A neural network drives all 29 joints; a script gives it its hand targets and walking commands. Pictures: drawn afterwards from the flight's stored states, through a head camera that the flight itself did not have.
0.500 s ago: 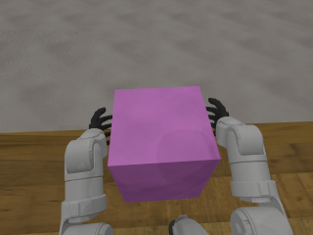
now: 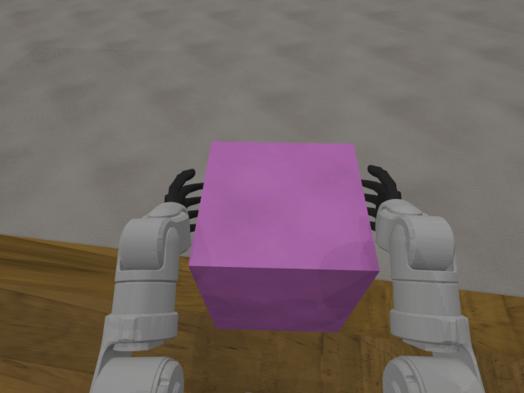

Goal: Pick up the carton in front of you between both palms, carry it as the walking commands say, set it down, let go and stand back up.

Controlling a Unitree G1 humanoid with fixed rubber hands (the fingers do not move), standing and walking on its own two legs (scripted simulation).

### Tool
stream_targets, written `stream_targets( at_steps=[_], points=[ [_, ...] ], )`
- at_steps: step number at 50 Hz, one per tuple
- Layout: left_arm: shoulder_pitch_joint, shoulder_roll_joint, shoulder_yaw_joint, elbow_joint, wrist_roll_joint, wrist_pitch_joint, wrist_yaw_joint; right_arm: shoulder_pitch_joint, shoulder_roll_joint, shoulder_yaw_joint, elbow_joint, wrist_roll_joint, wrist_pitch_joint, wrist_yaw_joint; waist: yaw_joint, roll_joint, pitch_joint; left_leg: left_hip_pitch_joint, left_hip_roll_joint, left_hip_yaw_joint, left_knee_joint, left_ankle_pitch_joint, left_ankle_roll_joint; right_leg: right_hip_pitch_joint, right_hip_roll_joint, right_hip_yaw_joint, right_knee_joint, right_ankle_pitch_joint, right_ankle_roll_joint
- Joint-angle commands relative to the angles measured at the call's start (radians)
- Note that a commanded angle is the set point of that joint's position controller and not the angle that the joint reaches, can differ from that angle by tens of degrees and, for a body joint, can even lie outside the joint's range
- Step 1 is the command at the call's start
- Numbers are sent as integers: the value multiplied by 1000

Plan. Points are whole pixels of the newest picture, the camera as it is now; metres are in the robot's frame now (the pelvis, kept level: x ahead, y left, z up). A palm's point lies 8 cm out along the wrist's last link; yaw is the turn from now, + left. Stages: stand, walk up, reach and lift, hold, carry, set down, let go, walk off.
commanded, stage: carry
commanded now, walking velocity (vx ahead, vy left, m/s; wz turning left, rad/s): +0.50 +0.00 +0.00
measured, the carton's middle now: (279, 243) +0.35 +0.03 +0.04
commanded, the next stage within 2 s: none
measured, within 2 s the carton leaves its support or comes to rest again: neither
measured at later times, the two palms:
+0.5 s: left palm (241, 126) +0.72 +0.14 +0.00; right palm (363, 121) +0.74 -0.16 +0.01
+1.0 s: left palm (254, 95) +1.10 +0.15 -0.14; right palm (339, 95) +1.09 -0.15 -0.14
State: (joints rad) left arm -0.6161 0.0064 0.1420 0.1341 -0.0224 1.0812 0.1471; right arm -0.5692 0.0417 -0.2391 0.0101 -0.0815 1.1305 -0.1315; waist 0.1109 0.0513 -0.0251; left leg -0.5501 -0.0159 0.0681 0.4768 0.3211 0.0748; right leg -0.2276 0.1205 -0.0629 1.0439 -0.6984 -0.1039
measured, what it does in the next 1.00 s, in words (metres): goes down: right foot 0.10 m lower, then left foot 0.10 m lower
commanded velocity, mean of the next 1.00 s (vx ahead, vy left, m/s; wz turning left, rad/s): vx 0.50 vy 0.00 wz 0.00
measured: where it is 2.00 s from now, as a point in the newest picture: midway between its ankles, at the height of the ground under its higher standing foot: (295, 200)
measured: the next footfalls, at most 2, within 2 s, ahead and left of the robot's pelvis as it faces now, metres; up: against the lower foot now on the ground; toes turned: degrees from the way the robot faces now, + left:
right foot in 0.44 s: +0.49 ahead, -0.06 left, -0.10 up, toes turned -1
left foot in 0.88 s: +0.82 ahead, +0.06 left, -0.20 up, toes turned +4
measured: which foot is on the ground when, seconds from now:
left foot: down 0.00-0.46, up 0.48-0.86, down 0.88-1.00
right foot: down 0.00-0.02, up 0.04-0.42, down 0.44-0.88, up 0.90-1.00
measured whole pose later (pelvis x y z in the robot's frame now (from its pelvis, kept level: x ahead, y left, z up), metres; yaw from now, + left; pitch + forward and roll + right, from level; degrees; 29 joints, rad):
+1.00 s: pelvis +0.74 +0.01 -0.24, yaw +2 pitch +3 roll +0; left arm -0.61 0.00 0.18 0.15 0.01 1.13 0.14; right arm -0.60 0.01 -0.19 0.13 -0.05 1.13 -0.14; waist -0.05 0.01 -0.03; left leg -0.46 -0.09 0.11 0.70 -0.30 0.12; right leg -0.57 0.04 0.02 1.49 -0.48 -0.03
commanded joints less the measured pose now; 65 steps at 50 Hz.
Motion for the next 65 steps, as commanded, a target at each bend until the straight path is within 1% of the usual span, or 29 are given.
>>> stream_targets(
  at_steps=[1, 2, 4, 5, 7, 11, 17, 19, 21, 22, 23, 24, 26, 27, 29, 33, 37, 40, 41, 43, 44, 45, 46, 47, 50, 54, 60, 63, 65],
  points=[
    [-645, -1076, -656, -131, -421, -2, -277, -564, 870, 651, -5, 314, -13, 190, -246, 19, -448, 643, 67, -66, -28, 10, 68, -190, -104, 41, 485, 702, 57],
    [-678, -1063, -643, -118, -404, 15, -272, -572, 860, 640, 42, 318, -7, 197, -192, 202, -503, 933, 269, -301, 234, 462, 167, -512, -40, 66, 657, 40, 99],
    [-647, -1029, -591, -117, -356, 36, -249, -609, 923, 683, 38, 389, 1, 216, -197, 88, -537, 883, 350, -607, 112, -215, 286, -689, -91, 138, 605, 88, 85],
    [-674, -1026, -578, -136, -341, 38, -238, -673, 982, 714, 5, 446, -1, 230, -183, -36, -479, 766, 300, -576, 83, -365, 247, -702, -131, 169, 455, 210, 77],
    [-665, -1037, -551, -138, -296, 32, -224, -778, 1076, 750, -18, 519, -9, 249, -150, -61, -401, 531, 288, -543, 66, -304, 235, -600, -150, 155, 250, 262, 83],
    [-631, -1060, -552, -139, -253, 6, -211, -802, 1136, 775, -20, 567, -35, 265, -178, 46, -441, 509, 243, -418, 116, 29, 202, -533, -146, 83, 126, 491, 81],
    [-616, -1015, -579, -200, -222, -9, -192, -742, 1109, 774, -26, 567, -65, 273, -254, 25, -365, 421, 45, -216, 252, -249, 108, -314, -67, -23, -491, 994, 54],
    [-599, -976, -578, -201, -216, 3, -187, -701, 1086, 764, 3, 564, -61, 271, -230, 49, -351, 357, 30, -159, 343, -328, 78, -149, -52, -61, -551, 1136, 44],
    [-566, -936, -571, -183, -209, 18, -190, -650, 1055, 757, 46, 540, -52, 268, -73, 65, -440, 317, 63, -90, 639, -68, 31, 116, -74, -56, -536, 1086, 14],
    [-540, -911, -557, -162, -214, 24, -196, -648, 1036, 739, 62, 518, -46, 266, 24, -67, -454, 188, 36, -48, 900, -104, -12, 283, -107, -33, -596, 997, -15],
    [-554, -890, -549, -144, -214, 33, -207, -659, 1021, 712, 76, 498, -36, 260, -22, -267, -410, -105, -53, -29, 1176, -923, -56, 460, -271, 116, -433, 1371, -59],
    [-554, -891, -553, -93, -240, 43, -216, -641, 983, 683, 104, 470, -14, 248, -69, -264, -518, -310, -46, -139, 1247, -1009, -64, 671, -435, 403, -323, 1420, -159],
    [-645, -964, -594, -110, -321, 48, -234, -657, 963, 637, 86, 420, 6, 226, -28, -176, -509, -428, 5, -145, 1144, -917, -49, 529, -454, 612, -460, 797, -251],
    [-711, -1026, -618, -138, -366, 47, -244, -685, 968, 626, 70, 407, 7, 219, -45, -34, -451, -420, 42, -186, 1013, -799, -51, 408, -428, 598, -458, 726, -227],
    [-810, -1113, -656, -176, -435, 38, -260, -687, 982, 614, 61, 377, 1, 210, -79, -10, -375, -293, 65, -166, 811, -745, -60, 168, -403, 547, -490, 766, -199],
    [-822, -1178, -668, -189, -471, 14, -274, -677, 1027, 635, 40, 362, -24, 200, -45, -150, -419, -204, 44, -71, 669, -505, -41, 182, -329, 376, -444, 1072, -132],
    [-748, -1178, -663, -184, -465, -7, -280, -661, 1020, 658, 1, 347, -39, 189, 29, -83, -391, -154, -28, 8, 151, -99, -33, 238, -147, 210, -316, 868, -69],
    [-701, -1140, -661, -186, -454, -15, -276, -653, 980, 672, -31, 339, -33, 180, 31, -162, -337, 72, -51, 56, -13, 49, -17, 133, -128, 148, -241, 781, -49],
    [-681, -1125, -663, -170, -446, -12, -275, -636, 964, 669, -26, 330, -27, 179, 7, -179, -362, 153, -22, 21, -12, 149, 6, 124, -139, 138, -165, 770, -35],
    [-653, -1108, -659, -137, -432, -9, -277, -590, 913, 657, -13, 319, -16, 183, -171, -152, -453, 483, -17, 37, 9, 58, 33, -6, -180, 86, 149, 1054, 15],
    [-663, -1081, -654, -136, -422, -1, -278, -563, 887, 647, 8, 318, -12, 190, -262, 18, -443, 619, 49, -35, -51, 2, 65, -155, -113, 33, 452, 787, 59],
    [-681, -1072, -638, -110, -403, 14, -272, -571, 865, 633, 54, 320, -6, 197, -199, 180, -475, 903, 263, -276, 222, 489, 156, -499, -40, 52, 648, 51, 102],
    [-636, -1048, -594, -73, -365, 28, -259, -568, 865, 641, 69, 340, 3, 206, -209, 134, -573, 1055, 413, -571, 146, 124, 289, -721, -43, 142, 719, 51, 116],
    [-640, -1016, -579, -108, -334, 36, -246, -613, 937, 679, 60, 394, 1, 219, -200, 74, -553, 895, 381, -608, 90, -230, 297, -699, -107, 145, 631, 115, 85],
    [-661, -1030, -544, -122, -293, 34, -221, -769, 1072, 740, 5, 516, -10, 249, -153, -79, -408, 546, 307, -505, 48, -316, 235, -620, -162, 153, 268, 285, 88],
    [-649, -1065, -556, -151, -266, 10, -209, -808, 1132, 769, -25, 566, -36, 259, -175, 25, -448, 515, 262, -387, 91, 3, 200, -543, -162, 85, 126, 477, 87],
    [-628, -1023, -594, -229, -229, -2, -189, -728, 1106, 774, -45, 566, -62, 262, -264, 17, -380, 509, 67, -210, 222, -308, 122, -405, -99, -10, -491, 1015, 58],
    [-585, -956, -582, -211, -213, 13, -186, -676, 1068, 772, -3, 558, -59, 262, -237, 43, -341, 500, 53, -165, 340, -342, 91, -260, -107, -25, -657, 1115, 36],
    [-552, -920, -570, -175, -204, 25, -194, -656, 1041, 763, 43, 537, -52, 261, -150, 41, -370, 446, 59, -123, 563, -214, 61, -29, -123, -55, -722, 1099, 21]
  ],
)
